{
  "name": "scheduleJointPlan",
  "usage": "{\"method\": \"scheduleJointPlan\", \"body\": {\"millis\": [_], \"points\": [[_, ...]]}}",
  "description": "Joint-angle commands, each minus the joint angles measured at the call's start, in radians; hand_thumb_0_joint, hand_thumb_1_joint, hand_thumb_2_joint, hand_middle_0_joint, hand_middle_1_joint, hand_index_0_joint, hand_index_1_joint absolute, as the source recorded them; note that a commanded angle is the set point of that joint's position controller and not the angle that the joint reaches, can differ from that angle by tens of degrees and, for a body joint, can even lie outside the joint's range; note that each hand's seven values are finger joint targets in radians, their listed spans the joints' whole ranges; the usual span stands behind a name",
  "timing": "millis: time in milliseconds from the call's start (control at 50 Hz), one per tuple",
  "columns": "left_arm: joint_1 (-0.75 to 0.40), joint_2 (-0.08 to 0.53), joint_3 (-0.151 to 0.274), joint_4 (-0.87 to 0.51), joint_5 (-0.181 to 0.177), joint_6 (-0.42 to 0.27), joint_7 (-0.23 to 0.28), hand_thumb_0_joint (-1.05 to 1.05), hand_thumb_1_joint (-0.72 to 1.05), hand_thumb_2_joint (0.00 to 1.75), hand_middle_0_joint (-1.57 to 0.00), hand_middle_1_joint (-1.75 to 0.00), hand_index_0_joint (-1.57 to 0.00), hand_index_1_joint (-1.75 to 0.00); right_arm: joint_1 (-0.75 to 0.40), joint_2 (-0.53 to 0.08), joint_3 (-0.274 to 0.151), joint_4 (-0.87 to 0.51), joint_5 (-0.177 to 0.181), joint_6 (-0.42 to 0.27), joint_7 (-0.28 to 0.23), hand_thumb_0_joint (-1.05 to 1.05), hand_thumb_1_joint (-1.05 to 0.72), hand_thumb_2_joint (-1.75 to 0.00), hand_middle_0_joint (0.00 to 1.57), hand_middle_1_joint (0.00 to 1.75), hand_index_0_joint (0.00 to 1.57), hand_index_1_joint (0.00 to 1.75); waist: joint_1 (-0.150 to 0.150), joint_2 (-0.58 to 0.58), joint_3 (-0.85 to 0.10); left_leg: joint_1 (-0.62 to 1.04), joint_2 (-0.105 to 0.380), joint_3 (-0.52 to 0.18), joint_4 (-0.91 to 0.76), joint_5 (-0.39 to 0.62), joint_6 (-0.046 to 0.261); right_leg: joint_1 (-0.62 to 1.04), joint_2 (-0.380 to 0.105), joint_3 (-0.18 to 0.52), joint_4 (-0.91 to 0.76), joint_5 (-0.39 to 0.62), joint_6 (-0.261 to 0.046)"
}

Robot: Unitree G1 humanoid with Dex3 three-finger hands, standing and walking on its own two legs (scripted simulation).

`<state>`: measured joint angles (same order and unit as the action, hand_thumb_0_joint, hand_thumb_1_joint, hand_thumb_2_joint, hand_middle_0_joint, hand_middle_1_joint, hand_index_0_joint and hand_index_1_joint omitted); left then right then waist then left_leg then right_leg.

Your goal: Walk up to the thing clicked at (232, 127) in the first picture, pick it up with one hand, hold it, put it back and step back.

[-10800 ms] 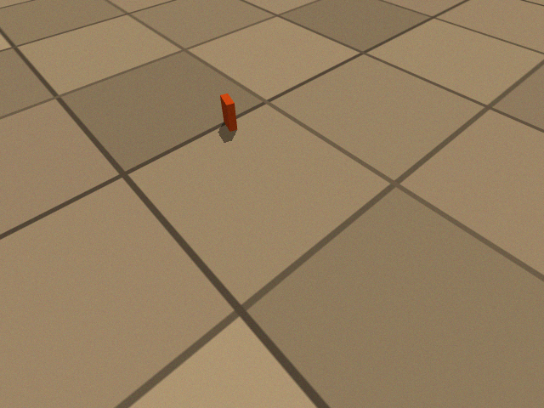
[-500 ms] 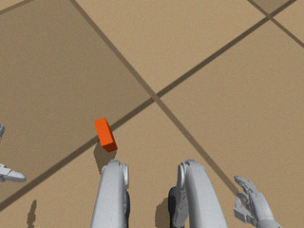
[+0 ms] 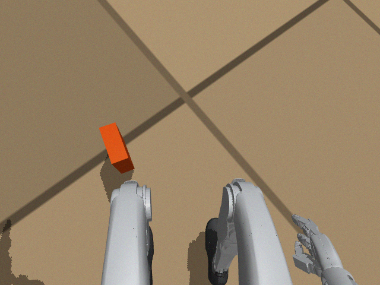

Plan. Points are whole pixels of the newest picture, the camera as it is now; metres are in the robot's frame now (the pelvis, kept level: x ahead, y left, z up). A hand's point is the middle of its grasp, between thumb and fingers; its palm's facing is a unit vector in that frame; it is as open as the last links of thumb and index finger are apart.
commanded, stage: go down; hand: left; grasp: from the side
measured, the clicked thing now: (118, 150) +0.43 +0.21 -0.35
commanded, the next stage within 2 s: approach in 0.86 s
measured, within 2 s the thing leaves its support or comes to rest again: neither
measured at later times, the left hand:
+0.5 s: hand out of the picture +0.36 +0.41 -0.04, palm faces +0.20 -0.97 -0.10, open 17.1 cm
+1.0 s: hand out of the picture +0.36 +0.42 -0.06, palm faces +0.19 -0.98 -0.08, open 17.3 cm
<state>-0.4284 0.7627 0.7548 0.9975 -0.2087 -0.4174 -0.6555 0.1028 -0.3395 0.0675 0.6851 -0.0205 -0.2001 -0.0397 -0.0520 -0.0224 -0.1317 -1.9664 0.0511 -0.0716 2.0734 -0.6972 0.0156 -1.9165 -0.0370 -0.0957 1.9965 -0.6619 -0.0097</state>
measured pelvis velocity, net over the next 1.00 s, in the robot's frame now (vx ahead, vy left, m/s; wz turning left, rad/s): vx -0.01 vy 0.00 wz -0.03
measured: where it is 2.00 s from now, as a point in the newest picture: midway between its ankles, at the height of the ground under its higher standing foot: (180, 266)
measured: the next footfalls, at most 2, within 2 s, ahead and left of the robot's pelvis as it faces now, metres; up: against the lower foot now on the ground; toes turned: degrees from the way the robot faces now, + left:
none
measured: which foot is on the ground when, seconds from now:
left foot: down 0.00-1.00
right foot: down 0.00-1.00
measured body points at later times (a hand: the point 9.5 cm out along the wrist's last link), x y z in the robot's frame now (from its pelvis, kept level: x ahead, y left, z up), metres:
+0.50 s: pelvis -0.01 +0.00 -0.05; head +0.20 +0.06 +0.35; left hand +0.34 +0.46 -0.03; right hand +0.15 -0.28 -0.15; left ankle +0.07 +0.12 -0.41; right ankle +0.09 -0.12 -0.41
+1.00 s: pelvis -0.01 +0.00 -0.06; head +0.20 +0.08 +0.33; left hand +0.34 +0.47 -0.05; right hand +0.15 -0.27 -0.16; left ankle +0.07 +0.12 -0.41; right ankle +0.09 -0.12 -0.41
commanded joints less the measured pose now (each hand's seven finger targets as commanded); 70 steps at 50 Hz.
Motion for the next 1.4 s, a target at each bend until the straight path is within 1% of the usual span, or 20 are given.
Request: {"method": "scheduleJointPlan", "body": {"millis": [0, 100, 160, 400, 440, 460, 540, 660, 700, 740, 880, 960, 980, 1100, 1160, 1200, 1260, 1300, 1360, 1380], "points": [[-0.190, 0.401, 0.079, -0.163, -0.032, -0.058, -0.025, 0.00, -0.47, 0.13, -0.06, -0.10, -0.05, -0.10, 0.112, -0.234, -0.081, -0.053, -0.004, -0.030, -0.022, 0.00, -0.88, -0.90, 0.20, 0.30, 0.20, 0.30, 0.030, 0.241, -0.585, 0.477, -0.013, -0.041, -0.289, 0.161, 0.000, 0.199, 0.035, 0.013, -0.149, 0.127, -0.035], [-0.220, 0.475, 0.108, -0.149, -0.036, -0.052, -0.035, 0.00, -0.47, 0.13, -0.05, -0.10, -0.04, -0.10, 0.108, -0.236, -0.071, -0.055, -0.007, -0.030, -0.025, 0.00, -0.88, -0.90, 0.20, 0.30, 0.20, 0.30, 0.043, 0.213, -0.582, 0.387, -0.019, -0.013, -0.252, 0.095, 0.010, 0.219, 0.039, 0.018, -0.147, 0.076, -0.031], [-0.208, 0.494, 0.118, -0.130, -0.033, -0.047, -0.041, 0.00, -0.45, 0.14, -0.05, -0.10, -0.04, -0.11, 0.108, -0.238, -0.061, -0.051, -0.008, -0.031, -0.025, 0.00, -0.88, -0.90, 0.20, 0.30, 0.20, 0.30, 0.049, 0.212, -0.583, 0.364, -0.021, -0.011, -0.239, 0.114, 0.009, 0.217, 0.039, 0.010, -0.121, 0.087, -0.032], [-0.244, 0.505, 0.124, -0.089, -0.048, -0.047, -0.082, 0.00, -0.51, 0.14, -0.05, -0.11, -0.04, -0.12, 0.118, -0.248, -0.051, -0.042, -0.014, -0.035, -0.027, 0.00, -0.89, -0.90, 0.20, 0.30, 0.20, 0.30, 0.020, 0.215, -0.566, 0.322, -0.021, -0.005, -0.164, 0.146, 0.010, 0.174, 0.040, 0.003, -0.075, 0.109, -0.032], [-0.248, 0.527, 0.133, -0.096, -0.054, -0.046, -0.083, 0.00, -0.50, 0.14, -0.05, -0.10, -0.04, -0.11, 0.109, -0.251, -0.049, -0.049, -0.013, -0.037, -0.026, 0.00, -0.89, -0.90, 0.20, 0.30, 0.20, 0.30, 0.033, 0.211, -0.570, 0.313, -0.021, -0.002, -0.162, 0.124, 0.012, 0.172, 0.042, 0.005, -0.075, 0.090, -0.032], [-0.273, 0.537, 0.132, -0.102, -0.052, -0.049, -0.085, 0.00, -0.51, 0.14, -0.05, -0.10, -0.04, -0.11, 0.116, -0.254, -0.050, -0.044, -0.013, -0.034, -0.026, 0.00, -0.89, -0.90, 0.20, 0.30, 0.20, 0.30, 0.020, 0.219, -0.559, 0.299, -0.020, -0.006, -0.161, 0.109, 0.012, 0.162, 0.042, 0.000, -0.066, 0.080, -0.032], [-0.237, 0.556, 0.151, -0.112, -0.051, -0.041, -0.087, 0.00, -0.51, 0.14, -0.05, -0.11, -0.04, -0.12, 0.119, -0.259, -0.048, -0.049, -0.013, -0.032, -0.025, 0.00, -0.89, -0.90, 0.20, 0.30, 0.20, 0.30, 0.039, 0.241, -0.596, 0.324, -0.022, -0.005, -0.157, 0.152, 0.006, 0.163, 0.041, -0.002, -0.050, 0.106, -0.034], [-0.247, 0.554, 0.149, -0.117, -0.053, -0.043, -0.087, 0.00, -0.52, 0.13, -0.06, -0.10, -0.04, -0.11, 0.110, -0.265, -0.047, -0.049, -0.012, -0.031, -0.025, 0.00, -0.89, -0.90, 0.20, 0.30, 0.20, 0.30, 0.034, 0.259, -0.560, 0.322, -0.020, -0.019, -0.156, 0.128, 0.005, 0.110, 0.041, -0.009, -0.032, 0.094, -0.035], [-0.250, 0.542, 0.143, -0.113, -0.058, -0.047, -0.090, 0.00, -0.53, 0.14, -0.05, -0.11, -0.04, -0.12, 0.116, -0.261, -0.042, -0.046, -0.014, -0.029, -0.023, 0.00, -0.89, -0.90, 0.20, 0.30, 0.20, 0.30, 0.017, 0.243, -0.539, 0.300, -0.020, -0.019, -0.147, 0.124, 0.007, 0.116, 0.042, -0.012, -0.033, 0.091, -0.033], [-0.252, 0.541, 0.145, -0.111, -0.063, -0.052, -0.093, 0.00, -0.53, 0.14, -0.06, -0.11, -0.05, -0.12, 0.099, -0.270, -0.044, -0.050, -0.012, -0.031, -0.023, 0.00, -0.89, -0.90, 0.20, 0.30, 0.20, 0.30, 0.028, 0.261, -0.517, 0.306, -0.017, -0.029, -0.157, 0.091, 0.007, 0.077, 0.043, -0.015, -0.023, 0.072, -0.035], [-0.278, 0.538, 0.134, -0.105, -0.074, -0.059, -0.112, 0.00, -0.55, 0.12, -0.06, -0.10, -0.05, -0.11, 0.103, -0.272, -0.037, -0.052, -0.015, -0.031, -0.019, 0.00, -0.89, -0.90, 0.20, 0.30, 0.20, 0.30, 0.008, 0.249, -0.518, 0.289, -0.017, -0.028, -0.133, 0.087, 0.009, 0.084, 0.043, -0.018, -0.018, 0.066, -0.032], [-0.267, 0.602, 0.170, -0.122, -0.076, -0.070, -0.113, 0.00, -0.50, 0.14, -0.07, -0.11, -0.04, -0.14, 0.101, -0.273, -0.028, -0.053, -0.017, -0.030, -0.019, 0.00, -0.87, -0.90, 0.20, 0.30, 0.20, 0.30, 0.031, 0.259, -0.583, 0.303, -0.020, -0.017, -0.113, 0.140, 0.006, 0.124, 0.044, -0.013, -0.008, 0.099, -0.032], [-0.243, 0.566, 0.164, -0.092, -0.080, -0.072, -0.118, 0.00, -0.53, 0.12, -0.08, -0.12, -0.05, -0.15, 0.104, -0.275, -0.026, -0.049, -0.020, -0.029, -0.019, 0.00, -0.88, -0.90, 0.20, 0.30, 0.20, 0.30, 0.017, 0.256, -0.562, 0.311, -0.020, -0.020, -0.104, 0.163, 0.005, 0.109, 0.044, -0.018, -0.002, 0.117, -0.032], [-0.246, 0.468, 0.138, 0.053, -0.126, -0.149, -0.137, 0.00, -0.52, 0.13, -0.07, -0.12, -0.05, -0.15, 0.073, -0.284, 0.002, -0.051, -0.036, -0.040, -0.009, 0.00, -0.88, -0.90, 0.20, 0.30, 0.20, 0.30, -0.037, 0.183, -0.418, 0.218, -0.015, -0.046, -0.045, 0.136, 0.005, 0.037, 0.052, -0.044, 0.040, 0.096, -0.031], [-0.270, 0.422, 0.091, 0.119, -0.136, -0.198, -0.139, 0.00, -0.49, 0.13, -0.07, -0.12, -0.04, -0.15, 0.045, -0.292, 0.019, -0.060, -0.049, -0.043, 0.000, 0.00, -0.87, -0.90, 0.20, 0.30, 0.20, 0.30, -0.063, 0.146, -0.383, 0.172, -0.012, -0.040, -0.002, 0.088, 0.010, 0.036, 0.061, -0.053, 0.042, 0.065, -0.026], [-0.293, 0.409, 0.067, 0.134, -0.135, -0.229, -0.136, 0.00, -0.50, 0.11, -0.07, -0.11, -0.05, -0.13, 0.043, -0.300, 0.033, -0.059, -0.062, -0.043, 0.005, 0.00, -0.87, -0.90, 0.20, 0.30, 0.20, 0.30, -0.079, 0.168, -0.403, 0.184, -0.010, -0.041, 0.025, 0.117, 0.004, 0.046, 0.062, -0.061, 0.065, 0.094, -0.027], [-0.339, 0.464, 0.067, 0.140, -0.113, -0.279, -0.116, 0.00, -0.51, 0.11, -0.07, -0.11, -0.05, -0.13, 0.026, -0.320, 0.050, -0.060, -0.083, -0.035, 0.015, 0.00, -0.87, -0.90, 0.20, 0.30, 0.20, 0.30, -0.075, 0.211, -0.415, 0.214, -0.002, -0.059, 0.046, 0.116, -0.007, 0.010, 0.065, -0.077, 0.105, 0.087, -0.030], [-0.371, 0.536, 0.096, 0.102, -0.097, -0.324, -0.094, 0.00, -0.51, 0.11, -0.08, -0.11, -0.05, -0.13, 0.003, -0.328, 0.071, -0.069, -0.100, -0.027, 0.021, 0.00, -0.88, -0.90, 0.20, 0.30, 0.20, 0.30, -0.068, 0.246, -0.432, 0.231, 0.004, -0.063, 0.064, 0.125, -0.010, 0.028, 0.068, -0.083, 0.126, 0.094, -0.029], [-0.345, 0.587, 0.133, 0.099, -0.085, -0.390, -0.062, 0.00, -0.53, 0.11, -0.08, -0.12, -0.06, -0.14, -0.033, -0.338, 0.103, -0.078, -0.131, -0.013, 0.032, 0.00, -0.88, -0.90, 0.20, 0.30, 0.20, 0.30, -0.065, 0.300, -0.449, 0.246, 0.007, -0.060, 0.095, 0.157, -0.018, 0.067, 0.074, -0.094, 0.157, 0.119, -0.027], [-0.341, 0.572, 0.122, 0.109, -0.082, -0.410, -0.056, 0.00, -0.54, 0.10, -0.08, -0.12, -0.06, -0.14, -0.047, -0.344, 0.110, -0.073, -0.140, -0.004, 0.035, 0.00, -0.89, -0.90, 0.20, 0.30, 0.20, 0.30, -0.070, 0.336, -0.447, 0.270, 0.010, -0.063, 0.099, 0.174, -0.024, 0.060, 0.073, -0.098, 0.171, 0.135, -0.027]]}}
